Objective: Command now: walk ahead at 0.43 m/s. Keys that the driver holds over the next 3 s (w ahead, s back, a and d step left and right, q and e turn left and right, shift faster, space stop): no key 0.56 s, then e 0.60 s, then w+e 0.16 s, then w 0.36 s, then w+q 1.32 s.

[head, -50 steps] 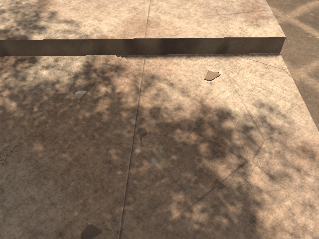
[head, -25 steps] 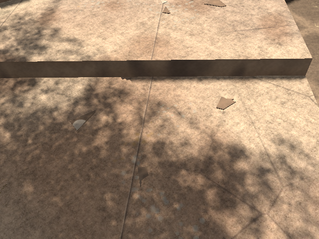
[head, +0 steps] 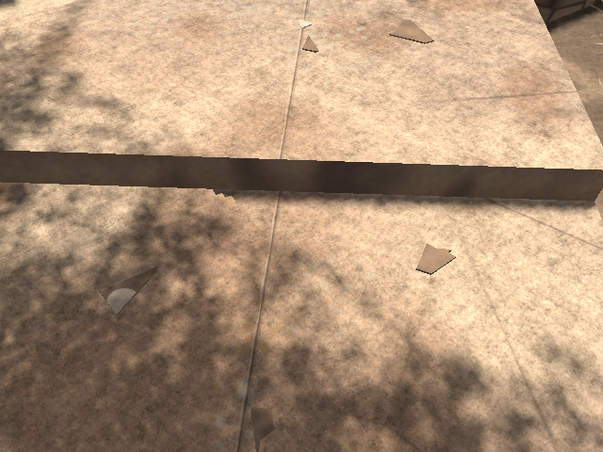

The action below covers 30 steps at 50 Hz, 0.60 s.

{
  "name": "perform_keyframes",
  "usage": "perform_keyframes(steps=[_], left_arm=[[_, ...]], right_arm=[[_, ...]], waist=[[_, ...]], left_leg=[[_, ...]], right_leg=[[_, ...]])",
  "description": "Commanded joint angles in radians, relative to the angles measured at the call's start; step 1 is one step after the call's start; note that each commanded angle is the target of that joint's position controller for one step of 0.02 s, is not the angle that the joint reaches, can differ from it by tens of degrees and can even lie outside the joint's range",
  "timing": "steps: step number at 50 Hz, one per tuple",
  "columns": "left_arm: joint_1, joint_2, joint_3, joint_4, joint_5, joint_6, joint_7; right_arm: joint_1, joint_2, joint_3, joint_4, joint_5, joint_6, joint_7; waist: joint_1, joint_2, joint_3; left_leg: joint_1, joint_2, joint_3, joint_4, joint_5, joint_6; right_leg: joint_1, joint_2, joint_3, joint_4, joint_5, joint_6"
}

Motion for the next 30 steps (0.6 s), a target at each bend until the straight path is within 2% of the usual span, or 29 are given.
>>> perform_keyframes(steps=[1, 3, 5, 8, 11, 13, 14, 15, 16, 17, 18, 19, 20, 21, 22, 23, 25, 26, 27, 28, 29, 30], left_arm=[[0.057, 0.053, 0.024, -0.045, 0.009, 0.011, 0.014], [0.049, 0.047, 0.027, -0.054, 0.018, 0.022, 0.021], [-0.013, 0.04, 0.025, -0.076, 0.027, 0.025, 0.023], [-0.117, 0.014, 0.012, -0.097, 0.025, 0.026, 0.015], [-0.174, 0.032, 0.012, -0.108, 0.022, 0.032, 0.008], [-0.195, 0.05, 0.014, -0.116, 0.027, 0.031, 0.004], [-0.186, 0.059, 0.017, -0.114, 0.031, 0.028, 0.002], [-0.146, 0.066, 0.022, -0.099, 0.036, 0.023, 0.001], [-0.102, 0.107, 0.035, -0.079, 0.043, 0.019, 0.006], [-0.061, 0.168, 0.046, -0.072, 0.053, 0.019, 0.012], [-0.036, 0.136, 0.036, -0.053, 0.054, 0.029, 0.016], [-0.022, 0.053, 0.016, -0.046, 0.04, 0.041, 0.013], [-0.054, 0.035, 0.004, -0.049, 0.039, 0.045, 0.008], [-0.091, 0.056, 0.006, -0.056, 0.044, 0.048, 0.007], [-0.14, 0.081, 0.011, -0.068, 0.043, 0.05, 0.01], [-0.194, 0.095, 0.013, -0.081, 0.043, 0.052, 0.016], [-0.267, 0.089, 0.013, -0.088, 0.042, 0.064, 0.022], [-0.271, 0.081, 0.013, -0.081, 0.036, 0.071, 0.024], [-0.246, 0.071, 0.011, -0.065, 0.026, 0.075, 0.024], [-0.212, 0.055, 0.008, -0.046, 0.021, 0.076, 0.024], [-0.191, 0.061, 0.01, -0.039, 0.023, 0.078, 0.022], [-0.2, 0.068, 0.017, -0.059, 0.019, 0.081, 0.026]], right_arm=[[0.008, -0.079, -0.01, -0.026, -0.012, -0.017, 0.004], [0.034, -0.107, -0.014, -0.003, -0.019, -0.02, -0.007], [0.045, -0.117, -0.013, 0.009, -0.019, -0.012, -0.023], [0.07, -0.128, -0.01, 0.025, -0.012, 0.003, -0.037], [0.101, -0.139, -0.01, 0.054, -0.006, 0.017, -0.042], [0.095, -0.135, -0.011, 0.068, 0.001, 0.027, -0.045], [0.085, -0.134, -0.011, 0.073, 0.006, 0.031, -0.046], [0.069, -0.127, -0.01, 0.075, 0.014, 0.036, -0.049], [0.104, -0.115, -0.007, 0.081, 0.01, 0.036, -0.05], [0.153, -0.093, 0.0, 0.079, -0.013, 0.028, -0.05], [0.282, -0.003, 0.024, 0.119, -0.016, 0.025, -0.048], [0.236, -0.028, 0.022, 0.122, -0.008, 0.039, -0.05], [0.163, -0.069, 0.012, 0.099, 0.007, 0.058, -0.053], [0.119, -0.077, 0.008, 0.092, 0.013, 0.078, -0.061], [0.101, -0.084, 0.002, 0.093, 0.008, 0.098, -0.068], [0.103, -0.083, -0.001, 0.099, 0.004, 0.113, -0.073], [0.136, -0.044, 0.004, 0.126, 0.0, 0.122, -0.078], [0.159, -0.027, 0.006, 0.146, -0.005, 0.12, -0.075], [0.164, -0.027, 0.005, 0.156, -0.013, 0.12, -0.071], [0.155, -0.045, 0.003, 0.153, -0.025, 0.122, -0.068], [0.13, -0.08, -0.001, 0.135, -0.027, 0.123, -0.071], [0.105, -0.143, -0.017, 0.134, -0.011, 0.12, -0.078]], waist=[[0.029, 0.11, -0.052], [0.048, 0.096, -0.04], [0.043, 0.094, -0.042], [0.006, 0.102, -0.059], [-0.02, 0.106, -0.068], [-0.02, 0.11, -0.061], [-0.009, 0.108, -0.064], [0.02, 0.093, -0.076], [0.025, 0.05, -0.106], [-0.004, -0.022, -0.179], [-0.043, -0.167, -0.273], [-0.001, -0.174, -0.285], [0.002, -0.156, -0.241], [0.002, -0.123, -0.21], [-0.007, -0.097, -0.17], [-0.028, -0.095, -0.146], [-0.064, -0.098, -0.114], [-0.075, -0.097, -0.113], [-0.072, -0.092, -0.11], [-0.061, -0.065, -0.088], [-0.034, -0.034, -0.041], [-0.003, 0.069, 0.014]], left_leg=[[0.12, 0.254, -0.256, -0.278, 0.283, 0.165], [0.098, 0.242, -0.168, -0.264, 0.572, 0.176], [0.11, 0.224, -0.108, -0.251, 0.681, 0.163], [0.126, 0.185, -0.046, -0.237, 0.653, 0.125], [0.191, 0.212, -0.07, -0.211, 0.588, 0.129], [0.236, 0.235, -0.1, -0.162, 0.569, 0.127], [0.253, 0.239, -0.113, -0.123, 0.552, 0.119], [0.256, 0.221, -0.114, -0.068, 0.505, 0.095], [0.246, 0.166, -0.103, 0.003, 0.442, 0.053], [0.157, 0.096, -0.07, 0.112, 0.262, 0.01], [0.006, 0.038, -0.049, 0.243, -0.091, -0.045], [-0.019, 0.024, -0.064, 0.321, -0.368, -0.073], [-0.062, 0.036, -0.088, 0.371, -0.494, -0.081], [-0.079, 0.055, -0.106, 0.409, -0.503, -0.086], [-0.068, 0.071, -0.113, 0.409, -0.46, -0.093], [-0.028, 0.088, -0.117, 0.38, -0.407, -0.097], [0.099, 0.076, -0.079, 0.223, -0.25, -0.092], [0.168, 0.057, -0.051, 0.135, -0.133, -0.085], [0.206, 0.043, -0.035, 0.074, -0.071, -0.074], [0.209, 0.062, -0.05, 0.027, -0.046, -0.056], [0.178, 0.103, -0.085, -0.028, -0.115, -0.031], [0.05, 0.108, -0.092, -0.043, -0.284, -0.004]], right_leg=[[-0.119, -0.083, 0.031, -0.023, 0.074, 0.007], [-0.123, -0.07, 0.015, -0.093, 0.118, 0.033], [-0.141, -0.062, 0.002, -0.229, 0.211, 0.052], [-0.062, -0.029, -0.026, -0.464, 0.369, 0.05], [-0.025, -0.008, -0.018, -0.57, 0.401, 0.049], [-0.02, -0.001, -0.009, -0.618, 0.342, 0.032], [0.0, 0.006, -0.011, -0.654, 0.324, 0.019], [0.066, 0.017, -0.02, -0.736, 0.379, 0.003], [0.175, 0.002, -0.002, -0.798, 0.611, -0.018], [0.353, -0.096, 0.08, -0.723, 0.986, -0.062], [0.541, -0.228, 0.204, -0.679, 1.11, -0.206], [0.505, -0.277, 0.287, -0.733, 0.987, -0.259], [0.44, -0.269, 0.306, -0.783, 0.774, -0.25], [0.378, -0.259, 0.318, -0.824, 0.573, -0.227], [0.291, -0.25, 0.308, -0.866, 0.425, -0.203], [0.21, -0.23, 0.281, -0.899, 0.314, -0.175], [0.077, -0.157, 0.188, -0.926, 0.174, -0.124], [0.043, -0.123, 0.141, -0.921, 0.108, -0.103], [0.03, -0.095, 0.111, -0.918, 0.012, -0.076], [0.022, -0.071, 0.09, -0.913, -0.093, -0.036], [0.004, -0.046, 0.086, -0.895, -0.148, -0.009], [0.043, 0.012, 0.029, -0.866, -0.099, 0.012]])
